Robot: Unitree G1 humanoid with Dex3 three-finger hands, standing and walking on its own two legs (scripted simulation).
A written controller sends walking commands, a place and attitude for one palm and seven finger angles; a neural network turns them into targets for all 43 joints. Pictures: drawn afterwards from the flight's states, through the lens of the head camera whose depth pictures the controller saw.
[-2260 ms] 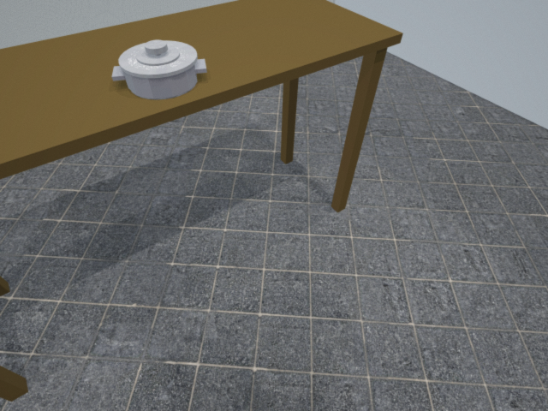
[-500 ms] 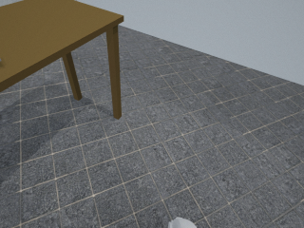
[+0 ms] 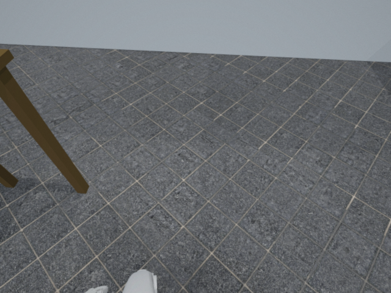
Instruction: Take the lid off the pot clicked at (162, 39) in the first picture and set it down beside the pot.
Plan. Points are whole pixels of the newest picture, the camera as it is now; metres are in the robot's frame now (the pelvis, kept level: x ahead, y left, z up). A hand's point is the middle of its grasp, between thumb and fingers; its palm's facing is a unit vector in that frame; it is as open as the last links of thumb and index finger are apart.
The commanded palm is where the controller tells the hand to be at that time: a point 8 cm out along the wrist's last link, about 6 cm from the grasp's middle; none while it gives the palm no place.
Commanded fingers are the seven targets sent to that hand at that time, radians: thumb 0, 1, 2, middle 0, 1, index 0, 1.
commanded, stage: walk to a spot facing it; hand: left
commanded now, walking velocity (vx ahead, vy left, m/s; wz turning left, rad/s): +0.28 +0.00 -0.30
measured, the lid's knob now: out of the picture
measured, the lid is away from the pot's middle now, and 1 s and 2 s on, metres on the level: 0.00 0.00 0.00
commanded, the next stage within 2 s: turn to face it in 0.08 s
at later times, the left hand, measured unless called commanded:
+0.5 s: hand out of the picture +0.12 +0.22 -0.18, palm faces +0.10 -0.98 -0.17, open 7.4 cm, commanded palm none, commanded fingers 0.00 0.90 0.90 -0.20 -0.30 -0.20 -0.30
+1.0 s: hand (110, 217) +0.32 +0.23 -0.13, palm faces +0.27 -0.92 -0.30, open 7.4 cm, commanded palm none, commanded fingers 0.00 0.90 0.90 -0.20 -0.30 -0.20 -0.30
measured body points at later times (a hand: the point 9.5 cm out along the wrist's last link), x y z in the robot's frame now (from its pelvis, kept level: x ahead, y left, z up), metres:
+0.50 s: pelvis +0.18 +0.05 +0.00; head +0.19 +0.08 +0.45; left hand +0.12 +0.28 -0.17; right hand +0.28 -0.16 -0.13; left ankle +0.22 +0.13 -0.73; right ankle +0.09 -0.05 -0.67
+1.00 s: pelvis +0.23 +0.00 +0.00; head +0.25 -0.02 +0.45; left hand +0.31 +0.28 -0.10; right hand +0.30 -0.26 -0.15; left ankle +0.19 +0.12 -0.68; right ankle +0.25 -0.11 -0.73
